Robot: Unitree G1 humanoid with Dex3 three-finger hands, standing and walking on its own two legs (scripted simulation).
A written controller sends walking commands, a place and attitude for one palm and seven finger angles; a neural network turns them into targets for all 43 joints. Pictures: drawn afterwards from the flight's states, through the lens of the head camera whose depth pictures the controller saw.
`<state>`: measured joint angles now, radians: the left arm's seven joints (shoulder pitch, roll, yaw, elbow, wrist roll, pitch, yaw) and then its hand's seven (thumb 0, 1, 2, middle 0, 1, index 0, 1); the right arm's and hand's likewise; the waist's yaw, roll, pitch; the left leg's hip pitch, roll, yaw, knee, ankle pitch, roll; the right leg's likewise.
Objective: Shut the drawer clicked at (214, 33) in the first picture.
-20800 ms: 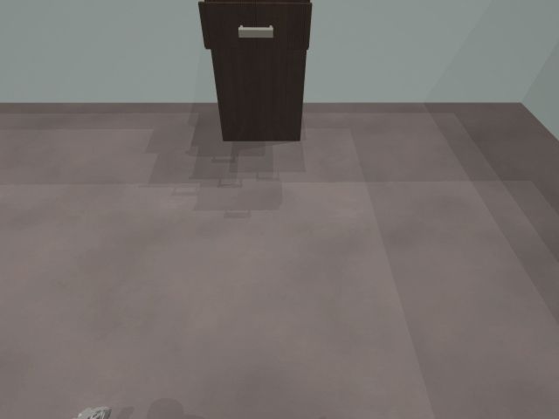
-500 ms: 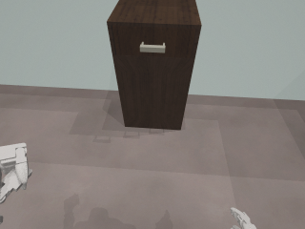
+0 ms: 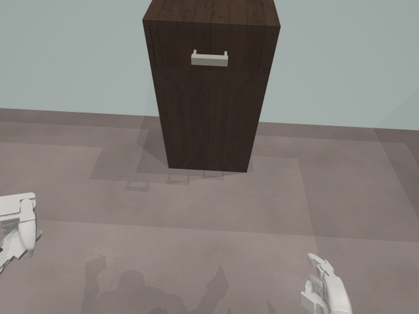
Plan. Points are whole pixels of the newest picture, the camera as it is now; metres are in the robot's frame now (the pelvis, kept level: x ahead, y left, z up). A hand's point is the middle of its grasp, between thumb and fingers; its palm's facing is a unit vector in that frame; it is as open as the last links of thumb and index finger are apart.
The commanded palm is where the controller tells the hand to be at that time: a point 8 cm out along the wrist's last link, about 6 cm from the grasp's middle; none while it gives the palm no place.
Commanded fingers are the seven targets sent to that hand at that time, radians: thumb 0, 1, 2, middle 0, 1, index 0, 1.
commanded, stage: stop stepping back and stand still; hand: left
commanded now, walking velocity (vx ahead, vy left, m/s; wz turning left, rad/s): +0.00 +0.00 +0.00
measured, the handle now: (210, 56) +0.94 +0.06 -0.01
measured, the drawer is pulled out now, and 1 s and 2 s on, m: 0.00 0.00 0.00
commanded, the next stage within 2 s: let the arm hang, fingers relaxed in 0.02 s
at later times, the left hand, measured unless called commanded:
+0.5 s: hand out of the picture -0.02 +0.21 -0.18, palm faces +0.04 -0.97 -0.23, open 3.5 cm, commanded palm none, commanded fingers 0.00 0.90 0.90 -0.60 -0.73 -0.60 -0.73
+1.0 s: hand out of the picture -0.03 +0.17 -0.17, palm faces +0.04 -0.98 -0.18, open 7.2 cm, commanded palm none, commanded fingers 0.00 0.90 0.90 -0.20 -0.30 -0.20 -0.30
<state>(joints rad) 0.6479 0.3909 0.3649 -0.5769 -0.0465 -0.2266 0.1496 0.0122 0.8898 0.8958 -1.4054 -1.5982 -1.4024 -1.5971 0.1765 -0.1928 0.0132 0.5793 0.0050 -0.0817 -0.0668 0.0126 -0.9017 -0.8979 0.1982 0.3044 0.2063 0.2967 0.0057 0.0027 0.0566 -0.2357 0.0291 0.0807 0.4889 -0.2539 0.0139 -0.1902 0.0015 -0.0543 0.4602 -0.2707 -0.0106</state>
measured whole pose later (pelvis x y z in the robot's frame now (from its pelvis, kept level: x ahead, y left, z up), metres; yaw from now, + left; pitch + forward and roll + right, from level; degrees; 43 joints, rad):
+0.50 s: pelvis -0.03 +0.01 +0.00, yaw +2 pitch -1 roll -1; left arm 0.29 0.22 0.02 1.00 0.01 0.04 0.03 0.01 0.91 0.89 -0.95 -1.18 -0.94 -1.15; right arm 0.26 -0.20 0.01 1.01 -0.03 0.03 -0.01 0.01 -0.91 -0.90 0.19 0.30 0.20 0.30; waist 0.00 -0.02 0.07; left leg -0.27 0.01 0.06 0.49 -0.21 0.04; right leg -0.21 -0.02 -0.08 0.45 -0.23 0.00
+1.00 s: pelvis -0.02 +0.02 +0.00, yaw +0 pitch -1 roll +0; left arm 0.27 0.11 0.00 1.16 0.01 0.00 0.04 0.01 0.92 0.90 -0.22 -0.33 -0.22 -0.33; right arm 0.30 -0.10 0.00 1.14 -0.02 0.00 -0.03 0.01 -0.91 -0.90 0.20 0.30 0.20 0.30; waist -0.01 0.02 0.04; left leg -0.21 -0.01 0.09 0.43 -0.19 0.04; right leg -0.18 -0.03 -0.05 0.43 -0.23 0.01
